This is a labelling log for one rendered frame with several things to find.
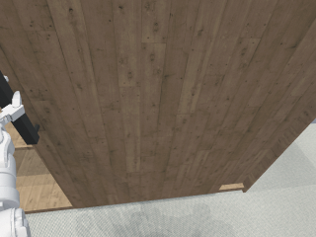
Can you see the handle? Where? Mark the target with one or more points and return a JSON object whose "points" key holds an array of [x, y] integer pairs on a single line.
{"points": [[23, 124]]}

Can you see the robot left upper arm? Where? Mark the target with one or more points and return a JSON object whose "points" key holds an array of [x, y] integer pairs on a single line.
{"points": [[13, 223]]}

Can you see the wardrobe door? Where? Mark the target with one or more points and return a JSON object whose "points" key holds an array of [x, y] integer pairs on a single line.
{"points": [[140, 100], [298, 96]]}

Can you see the robot left hand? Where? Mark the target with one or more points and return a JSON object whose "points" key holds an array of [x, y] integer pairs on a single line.
{"points": [[14, 111]]}

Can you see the robot left forearm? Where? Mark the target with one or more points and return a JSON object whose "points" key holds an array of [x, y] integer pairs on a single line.
{"points": [[9, 195]]}

